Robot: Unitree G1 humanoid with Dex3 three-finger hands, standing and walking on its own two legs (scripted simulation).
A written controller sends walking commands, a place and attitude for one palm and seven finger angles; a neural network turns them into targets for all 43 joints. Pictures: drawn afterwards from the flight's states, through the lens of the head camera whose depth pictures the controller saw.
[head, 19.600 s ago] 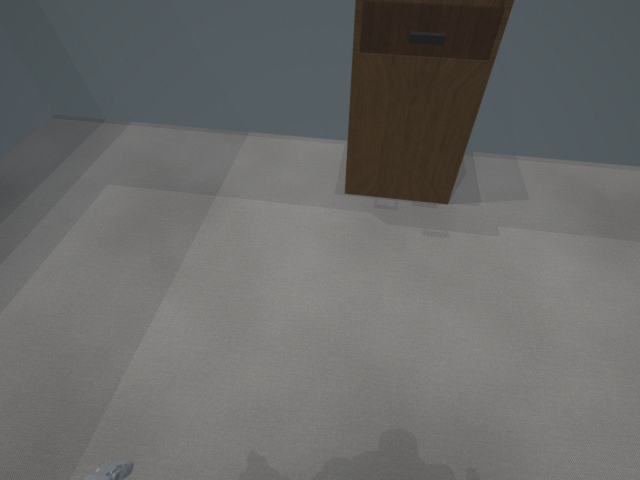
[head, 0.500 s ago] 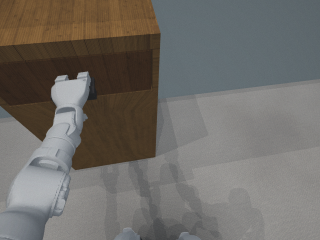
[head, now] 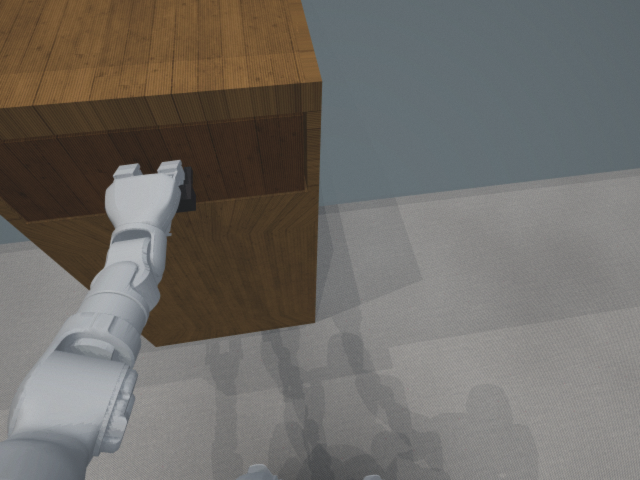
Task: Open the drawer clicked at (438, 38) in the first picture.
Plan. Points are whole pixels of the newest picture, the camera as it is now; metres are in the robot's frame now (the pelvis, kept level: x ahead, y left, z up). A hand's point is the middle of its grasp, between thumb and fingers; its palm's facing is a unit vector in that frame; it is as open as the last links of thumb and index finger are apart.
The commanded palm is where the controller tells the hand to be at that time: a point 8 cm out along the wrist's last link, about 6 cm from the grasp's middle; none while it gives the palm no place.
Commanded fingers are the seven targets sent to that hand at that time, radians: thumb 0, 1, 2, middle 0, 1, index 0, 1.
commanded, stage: pull the drawer open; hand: left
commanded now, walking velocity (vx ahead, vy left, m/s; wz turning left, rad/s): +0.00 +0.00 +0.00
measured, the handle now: (153, 189) +0.51 +0.21 +0.02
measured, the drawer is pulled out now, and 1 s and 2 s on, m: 0.00 0.03 0.10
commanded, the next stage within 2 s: none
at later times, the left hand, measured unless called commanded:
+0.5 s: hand (159, 232) +0.45 +0.20 +0.00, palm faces -0.06 -0.04 -1.00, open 5.9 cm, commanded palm +0.44 +0.20 +0.06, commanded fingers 0.00 0.90 0.90 -0.40 -1.35 -0.40 -1.35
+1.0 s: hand (159, 239) +0.44 +0.20 +0.00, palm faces -0.06 -0.05 -1.00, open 5.9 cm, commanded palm +0.39 +0.19 +0.06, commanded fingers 0.00 0.90 0.90 -0.40 -1.35 -0.40 -1.35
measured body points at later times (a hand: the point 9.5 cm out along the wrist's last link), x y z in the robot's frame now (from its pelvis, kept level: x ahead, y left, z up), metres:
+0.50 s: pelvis +0.01 +0.00 +0.00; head +0.09 -0.01 +0.44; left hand +0.45 +0.20 +0.06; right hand +0.06 -0.27 -0.13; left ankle +0.00 +0.10 -0.70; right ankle -0.05 -0.11 -0.70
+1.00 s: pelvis +0.00 +0.00 +0.00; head +0.08 -0.01 +0.45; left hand +0.44 +0.20 +0.06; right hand +0.00 -0.27 -0.13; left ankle +0.00 +0.10 -0.70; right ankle -0.05 -0.11 -0.70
